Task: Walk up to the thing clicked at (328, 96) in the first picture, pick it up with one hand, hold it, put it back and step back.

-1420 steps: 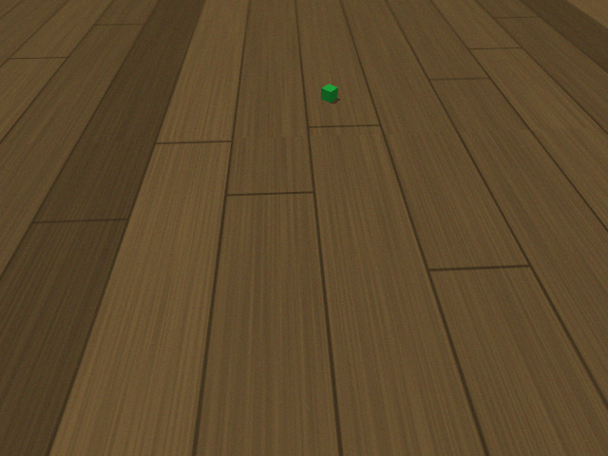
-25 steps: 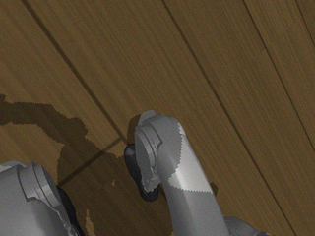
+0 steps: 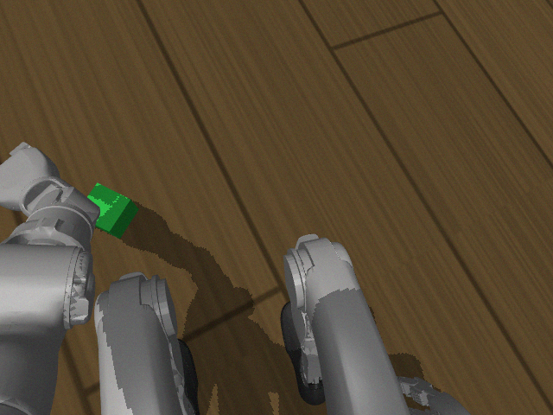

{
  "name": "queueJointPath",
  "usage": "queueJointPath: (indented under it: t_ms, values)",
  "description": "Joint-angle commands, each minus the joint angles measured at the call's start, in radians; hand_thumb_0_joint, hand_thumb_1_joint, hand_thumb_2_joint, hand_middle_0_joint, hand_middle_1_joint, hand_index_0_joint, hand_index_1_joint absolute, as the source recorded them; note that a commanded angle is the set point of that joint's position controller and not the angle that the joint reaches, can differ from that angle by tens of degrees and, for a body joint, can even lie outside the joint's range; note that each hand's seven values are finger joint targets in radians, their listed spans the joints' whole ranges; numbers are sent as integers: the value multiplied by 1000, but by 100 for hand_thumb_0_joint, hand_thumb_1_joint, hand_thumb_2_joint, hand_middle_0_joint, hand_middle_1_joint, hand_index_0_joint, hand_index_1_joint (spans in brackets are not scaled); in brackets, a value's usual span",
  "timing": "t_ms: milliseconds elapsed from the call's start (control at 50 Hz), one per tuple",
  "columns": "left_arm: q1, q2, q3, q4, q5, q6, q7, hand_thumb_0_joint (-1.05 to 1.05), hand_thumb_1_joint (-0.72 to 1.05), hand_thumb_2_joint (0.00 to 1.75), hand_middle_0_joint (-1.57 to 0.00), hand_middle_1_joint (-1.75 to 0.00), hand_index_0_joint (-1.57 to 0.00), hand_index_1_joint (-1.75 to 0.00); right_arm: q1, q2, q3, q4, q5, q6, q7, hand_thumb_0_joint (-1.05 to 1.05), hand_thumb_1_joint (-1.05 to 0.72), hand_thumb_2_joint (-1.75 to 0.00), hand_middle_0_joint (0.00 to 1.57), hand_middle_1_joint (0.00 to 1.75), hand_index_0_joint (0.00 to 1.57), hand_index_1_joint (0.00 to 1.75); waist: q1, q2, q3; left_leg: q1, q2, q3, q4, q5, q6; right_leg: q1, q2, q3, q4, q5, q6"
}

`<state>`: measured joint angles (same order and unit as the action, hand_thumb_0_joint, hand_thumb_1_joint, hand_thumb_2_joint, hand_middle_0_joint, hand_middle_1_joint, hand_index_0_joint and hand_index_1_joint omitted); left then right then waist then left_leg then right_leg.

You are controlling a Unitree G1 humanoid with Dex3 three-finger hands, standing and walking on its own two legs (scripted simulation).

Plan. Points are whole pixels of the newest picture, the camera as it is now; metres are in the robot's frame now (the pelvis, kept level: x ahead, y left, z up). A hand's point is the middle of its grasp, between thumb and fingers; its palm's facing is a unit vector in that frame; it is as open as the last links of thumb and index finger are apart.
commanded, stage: withdraw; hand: left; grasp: from above
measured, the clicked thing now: (108, 211) +0.48 +0.25 -0.32
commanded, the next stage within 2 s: home in 0.18 s
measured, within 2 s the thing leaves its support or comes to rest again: neither
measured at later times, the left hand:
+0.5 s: hand (61, 208) +0.45 +0.28 -0.18, palm faces -0.47 -0.18 -0.86, open 10.7 cm
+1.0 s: hand out of the picture +0.30 +0.24 +0.04, palm faces -0.32 -0.70 -0.64, open 7.1 cm
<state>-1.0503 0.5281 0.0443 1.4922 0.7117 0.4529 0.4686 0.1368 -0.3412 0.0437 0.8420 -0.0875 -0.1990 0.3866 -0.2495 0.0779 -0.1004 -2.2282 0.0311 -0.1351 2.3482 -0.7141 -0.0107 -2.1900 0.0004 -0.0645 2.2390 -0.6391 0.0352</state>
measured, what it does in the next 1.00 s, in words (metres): rises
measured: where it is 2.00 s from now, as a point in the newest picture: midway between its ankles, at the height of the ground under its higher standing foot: (249, 392)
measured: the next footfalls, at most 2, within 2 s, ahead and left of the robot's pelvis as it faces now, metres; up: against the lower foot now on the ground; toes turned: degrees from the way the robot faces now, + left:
none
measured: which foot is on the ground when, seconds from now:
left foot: down 0.00-1.00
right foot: down 0.00-1.00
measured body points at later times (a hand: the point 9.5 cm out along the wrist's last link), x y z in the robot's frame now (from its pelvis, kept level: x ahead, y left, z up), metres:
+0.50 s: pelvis +0.00 +0.00 -0.01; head +0.25 +0.05 +0.36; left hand +0.47 +0.29 -0.13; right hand +0.03 -0.27 -0.12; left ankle +0.07 +0.13 -0.32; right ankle +0.11 -0.13 -0.32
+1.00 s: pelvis +0.01 +0.00 +0.15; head +0.16 +0.05 +0.57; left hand +0.31 +0.27 +0.08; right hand +0.24 -0.23 +0.05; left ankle +0.07 +0.13 -0.32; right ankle +0.11 -0.13 -0.32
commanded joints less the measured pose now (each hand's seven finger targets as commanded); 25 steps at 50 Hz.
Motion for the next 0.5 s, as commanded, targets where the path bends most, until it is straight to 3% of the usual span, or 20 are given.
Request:
queueJointPath:
  t_ms: [0,20,80,140,160,200,220,240,260,300,360,380,420,480]
  values:
    - [-387,69,-68,-112,87,-110,-74,0,-32,83,-22,-87,-24,-85,211,-231,-63,16,-5,-28,-61,0,-89,-89,20,30,20,30,-106,65,-451,309,-50,51,-285,10,33,290,51,-65,-268,-5,-63]
    - [-395,106,-78,-121,126,-138,-89,0,-34,84,-22,-88,-24,-86,200,-220,-57,6,-7,-28,-76,0,-90,-89,20,30,20,30,-98,81,-463,311,-53,72,-279,7,31,312,53,-54,-273,-26,-64]
    - [-470,246,-45,-177,213,-228,-81,0,-32,82,-27,-82,-28,-82,174,-193,-45,-22,-11,-13,-120,0,-90,-90,20,30,20,30,-35,144,-574,337,-55,127,-255,42,24,391,43,-13,-269,-49,-67]
    - [-398,307,-24,-80,326,-289,-73,0,-25,77,-33,-76,-33,-76,194,-189,-27,-30,-12,1,-154,0,-90,-90,20,30,20,30,-37,96,-514,287,-58,134,-242,29,36,362,37,-12,-263,-64,-69]
    - [-343,323,-16,-6,344,-306,-77,0,-23,75,-35,-73,-35,-73,189,-185,-26,-30,-15,6,-165,0,-90,-90,20,30,20,30,-46,59,-482,269,-56,131,-238,24,37,367,40,-10,-259,-73,-69]
    - [-342,332,-1,-29,346,-352,-85,0,-21,74,-35,-72,-36,-72,213,-187,-26,-40,-16,8,-182,0,-90,-89,20,30,20,30,-39,49,-528,268,-60,138,-230,54,43,388,30,-16,-257,-39,-63]
    - [-313,317,1,-16,336,-368,-85,0,-21,74,-36,-72,-36,-72,216,-187,-31,-48,-14,7,-186,0,-90,-90,20,30,20,30,-24,53,-550,269,-58,129,-234,70,42,383,28,-20,-246,-26,-66]
    - [-275,297,-8,25,328,-386,-88,0,-21,74,-36,-71,-36,-71,218,-179,-25,-52,-17,8,-190,0,-90,-90,20,30,20,30,-27,42,-528,250,-56,129,-233,76,43,399,31,-23,-245,-20,-65]
    - [-255,308,-10,18,332,-407,-100,0,-22,75,-35,-72,-35,-72,222,-188,-29,-55,-18,9,-196,0,-90,-90,20,30,20,30,-27,21,-523,245,-56,130,-223,86,47,400,28,-26,-247,-9,-60]
    - [-227,323,-17,2,358,-444,-127,0,-6,91,-28,-72,-25,-74,237,-196,-24,-74,-25,16,-203,0,-88,-89,20,30,20,30,-18,22,-530,241,-54,135,-216,139,52,426,21,-41,-231,77,-52]
    - [-259,397,26,-200,353,-516,-154,0,17,115,-31,-81,-28,-84,260,-201,-53,-87,-22,44,-214,0,-88,-89,20,30,20,30,18,103,-669,341,-45,135,-202,223,38,485,14,-43,-207,158,-56]
    - [-259,400,32,-295,355,-537,-163,0,13,123,-31,-82,-28,-84,275,-213,-64,-91,-20,49,-220,0,-88,-89,20,30,20,30,27,158,-738,417,-46,132,-210,272,32,484,8,-52,-206,216,-59]
    - [-147,386,53,-453,344,-571,-184,0,18,119,-30,-76,-27,-79,281,-225,-107,-113,-13,65,-231,0,-88,-89,20,30,20,30,61,265,-821,548,-46,127,-236,357,9,454,0,-62,-185,276,-77]
    - [-9,371,72,-580,329,-599,-214,0,35,111,-27,-65,-25,-67,287,-226,-158,-139,-5,101,-247,0,-89,-90,20,30,20,30,81,252,-846,617,-43,114,-277,377,2,428,-3,-64,-202,281,-84]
